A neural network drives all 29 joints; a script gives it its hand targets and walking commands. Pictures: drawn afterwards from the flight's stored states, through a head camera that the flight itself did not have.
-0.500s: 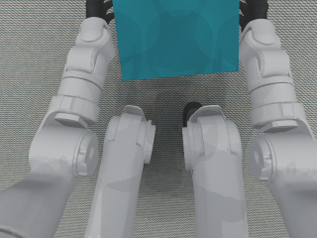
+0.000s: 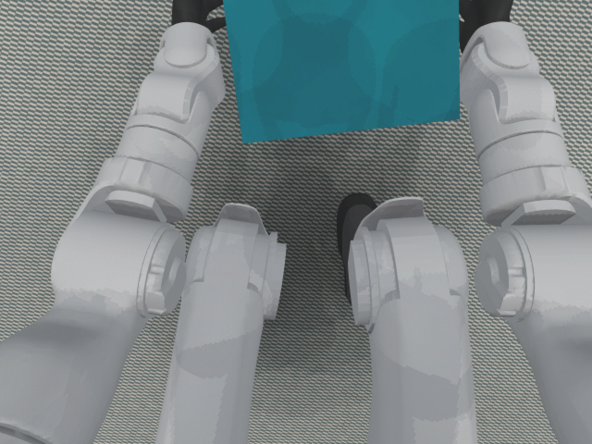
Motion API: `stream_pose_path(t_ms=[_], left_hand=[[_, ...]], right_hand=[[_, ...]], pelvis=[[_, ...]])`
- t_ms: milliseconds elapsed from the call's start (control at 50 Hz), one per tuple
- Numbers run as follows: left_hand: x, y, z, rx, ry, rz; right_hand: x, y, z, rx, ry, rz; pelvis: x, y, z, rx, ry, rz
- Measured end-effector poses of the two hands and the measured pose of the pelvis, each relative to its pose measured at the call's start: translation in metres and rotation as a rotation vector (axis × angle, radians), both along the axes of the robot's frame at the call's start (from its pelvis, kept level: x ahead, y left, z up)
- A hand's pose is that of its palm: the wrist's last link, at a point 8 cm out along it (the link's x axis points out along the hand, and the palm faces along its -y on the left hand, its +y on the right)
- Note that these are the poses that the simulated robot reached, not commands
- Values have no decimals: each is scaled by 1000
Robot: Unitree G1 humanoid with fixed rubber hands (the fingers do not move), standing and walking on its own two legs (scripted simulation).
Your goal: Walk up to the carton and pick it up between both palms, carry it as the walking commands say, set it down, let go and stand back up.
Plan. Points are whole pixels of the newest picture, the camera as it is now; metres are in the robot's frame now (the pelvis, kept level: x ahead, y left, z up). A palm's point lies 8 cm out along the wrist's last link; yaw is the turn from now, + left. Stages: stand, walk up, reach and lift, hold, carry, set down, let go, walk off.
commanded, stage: set down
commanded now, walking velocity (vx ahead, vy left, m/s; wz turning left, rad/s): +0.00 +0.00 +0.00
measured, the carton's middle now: (338, 62) +0.49 -0.07 -0.24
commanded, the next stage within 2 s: none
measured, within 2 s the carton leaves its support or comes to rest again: rests again in 1.54 s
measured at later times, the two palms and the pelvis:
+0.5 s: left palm (189, 29) +0.52 +0.09 -0.18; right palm (478, 23) +0.51 -0.20 -0.17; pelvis +0.01 -0.01 -0.01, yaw +1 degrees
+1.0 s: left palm (184, 27) +0.52 +0.10 -0.18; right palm (469, 26) +0.51 -0.20 -0.18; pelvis +0.02 -0.01 -0.01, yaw +2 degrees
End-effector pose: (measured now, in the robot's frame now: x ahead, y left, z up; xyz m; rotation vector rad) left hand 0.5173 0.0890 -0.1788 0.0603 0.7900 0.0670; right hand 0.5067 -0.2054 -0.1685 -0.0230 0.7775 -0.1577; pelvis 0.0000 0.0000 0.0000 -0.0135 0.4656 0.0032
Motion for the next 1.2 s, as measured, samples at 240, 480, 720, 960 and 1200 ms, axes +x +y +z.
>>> stream_pose_path(t_ms=[240,480,720,960,1200], left_hand=[[2,0,-3,10,5,-8],[0,5,-3,3,28,-23],[-3,16,-1,22,51,-22],[0,12,-2,7,43,-28],[3,9,-4,-8,25,-40]], right_hand=[[4,0,-2,-4,7,11],[4,3,-1,8,34,12],[5,13,-4,16,59,31],[2,8,-10,12,66,38],[1,5,-13,11,72,45]], pelvis=[[-2,-2,-5,1,-4,11],[9,-5,-12,-2,72,13],[20,-8,-8,5,177,22],[20,-11,-9,7,181,23],[18,-12,-10,4,171,22]])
